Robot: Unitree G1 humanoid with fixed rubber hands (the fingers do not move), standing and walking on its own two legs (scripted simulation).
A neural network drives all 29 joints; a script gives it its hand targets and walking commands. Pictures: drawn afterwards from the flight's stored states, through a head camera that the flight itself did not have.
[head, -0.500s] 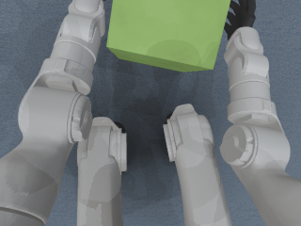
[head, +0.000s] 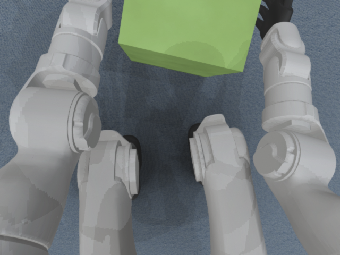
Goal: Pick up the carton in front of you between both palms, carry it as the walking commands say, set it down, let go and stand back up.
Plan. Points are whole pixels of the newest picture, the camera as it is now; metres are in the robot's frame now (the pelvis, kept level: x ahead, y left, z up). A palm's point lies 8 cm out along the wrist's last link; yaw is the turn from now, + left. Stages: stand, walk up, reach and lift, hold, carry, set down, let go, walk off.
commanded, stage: set down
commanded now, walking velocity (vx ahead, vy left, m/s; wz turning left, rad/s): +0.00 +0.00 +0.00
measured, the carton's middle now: (183, 17) +0.53 -0.07 -0.24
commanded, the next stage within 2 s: let go in 1.48 s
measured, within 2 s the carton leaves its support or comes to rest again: neither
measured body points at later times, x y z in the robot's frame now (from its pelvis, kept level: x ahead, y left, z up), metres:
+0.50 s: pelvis +0.00 -0.01 -0.01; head +0.37 -0.01 +0.24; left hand +0.59 +0.10 -0.18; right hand +0.50 -0.28 -0.18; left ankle +0.10 +0.10 -0.34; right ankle +0.12 -0.13 -0.34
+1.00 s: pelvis +0.01 -0.01 +0.10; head +0.34 -0.02 +0.40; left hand +0.60 +0.10 -0.01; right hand +0.50 -0.27 -0.01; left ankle +0.10 +0.10 -0.34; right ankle +0.12 -0.13 -0.34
